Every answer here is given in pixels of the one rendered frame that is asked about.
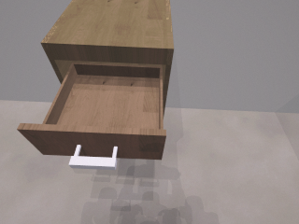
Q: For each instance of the drawer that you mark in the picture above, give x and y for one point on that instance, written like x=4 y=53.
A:
x=101 y=106

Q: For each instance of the handle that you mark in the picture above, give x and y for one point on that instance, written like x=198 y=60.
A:
x=96 y=163

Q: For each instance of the cabinet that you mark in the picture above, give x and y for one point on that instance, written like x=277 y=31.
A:
x=122 y=32

